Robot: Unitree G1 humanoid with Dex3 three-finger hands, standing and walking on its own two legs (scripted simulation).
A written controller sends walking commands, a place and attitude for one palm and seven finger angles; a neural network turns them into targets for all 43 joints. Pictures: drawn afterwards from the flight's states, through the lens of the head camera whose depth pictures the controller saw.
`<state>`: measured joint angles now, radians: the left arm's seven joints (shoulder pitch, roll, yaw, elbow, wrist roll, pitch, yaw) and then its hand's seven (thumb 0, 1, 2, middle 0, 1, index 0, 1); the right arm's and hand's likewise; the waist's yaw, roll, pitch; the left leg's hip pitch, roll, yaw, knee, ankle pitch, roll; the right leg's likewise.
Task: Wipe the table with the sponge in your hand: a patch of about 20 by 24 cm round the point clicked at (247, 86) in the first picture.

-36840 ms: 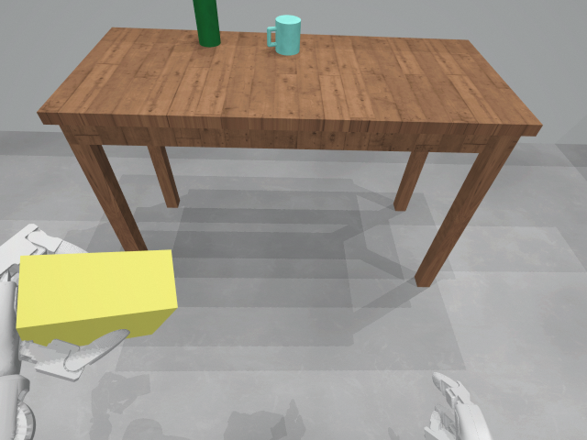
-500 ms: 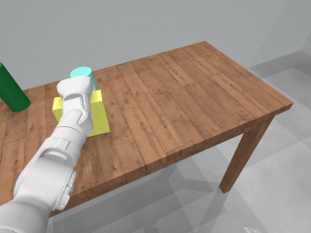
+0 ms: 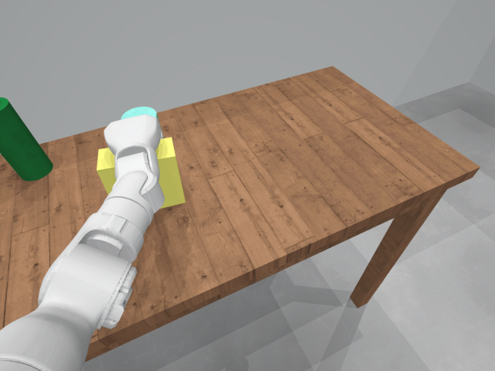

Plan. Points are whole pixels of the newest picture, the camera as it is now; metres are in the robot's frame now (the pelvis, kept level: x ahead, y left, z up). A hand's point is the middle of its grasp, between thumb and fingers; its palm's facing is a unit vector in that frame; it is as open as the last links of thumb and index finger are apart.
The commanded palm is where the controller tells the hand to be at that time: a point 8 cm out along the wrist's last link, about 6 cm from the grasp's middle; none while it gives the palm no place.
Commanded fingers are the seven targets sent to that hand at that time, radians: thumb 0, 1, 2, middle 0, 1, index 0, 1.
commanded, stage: wipe back along the third lane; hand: left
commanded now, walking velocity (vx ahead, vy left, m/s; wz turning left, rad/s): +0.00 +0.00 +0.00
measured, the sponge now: (147, 185) +0.44 +0.20 +0.06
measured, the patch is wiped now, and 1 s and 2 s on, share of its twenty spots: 1.00 1.00 1.00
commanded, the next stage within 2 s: slide back across to the middle lane in 1.42 s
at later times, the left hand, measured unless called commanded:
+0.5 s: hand (145, 177) +0.41 +0.18 +0.12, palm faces +0.04 -0.05 -1.00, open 10.1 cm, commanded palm +0.37 +0.16 +0.16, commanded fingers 0.00 0.10 1.30 -1.20 -1.60 -1.20 -1.60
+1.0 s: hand (159, 196) +0.36 +0.15 +0.12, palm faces +0.06 -0.06 -1.00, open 10.1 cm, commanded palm +0.32 +0.13 +0.16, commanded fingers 0.00 0.10 1.30 -1.20 -1.60 -1.20 -1.60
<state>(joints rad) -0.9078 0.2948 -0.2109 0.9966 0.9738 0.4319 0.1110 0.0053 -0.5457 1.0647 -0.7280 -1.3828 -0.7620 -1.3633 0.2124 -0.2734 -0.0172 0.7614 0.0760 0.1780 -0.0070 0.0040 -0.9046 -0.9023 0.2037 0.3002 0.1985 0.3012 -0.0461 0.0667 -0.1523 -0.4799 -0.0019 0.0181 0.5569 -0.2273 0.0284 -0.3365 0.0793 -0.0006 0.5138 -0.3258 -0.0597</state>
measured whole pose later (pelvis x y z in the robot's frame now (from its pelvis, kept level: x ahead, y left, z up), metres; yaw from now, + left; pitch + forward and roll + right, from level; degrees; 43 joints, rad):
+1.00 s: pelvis -0.01 -0.01 +0.00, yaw +2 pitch +0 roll +0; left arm -0.60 0.17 -0.45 0.56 0.93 0.66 0.10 0.00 -0.51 1.05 -0.69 -1.41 -0.72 -1.40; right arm 0.03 -0.26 0.03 0.69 0.11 0.28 0.04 0.01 -0.91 -0.90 0.20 0.30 0.20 0.30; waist 0.05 0.08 -0.14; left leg -0.31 -0.02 -0.01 0.51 -0.21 0.01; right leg -0.17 0.07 -0.03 0.50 -0.34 -0.08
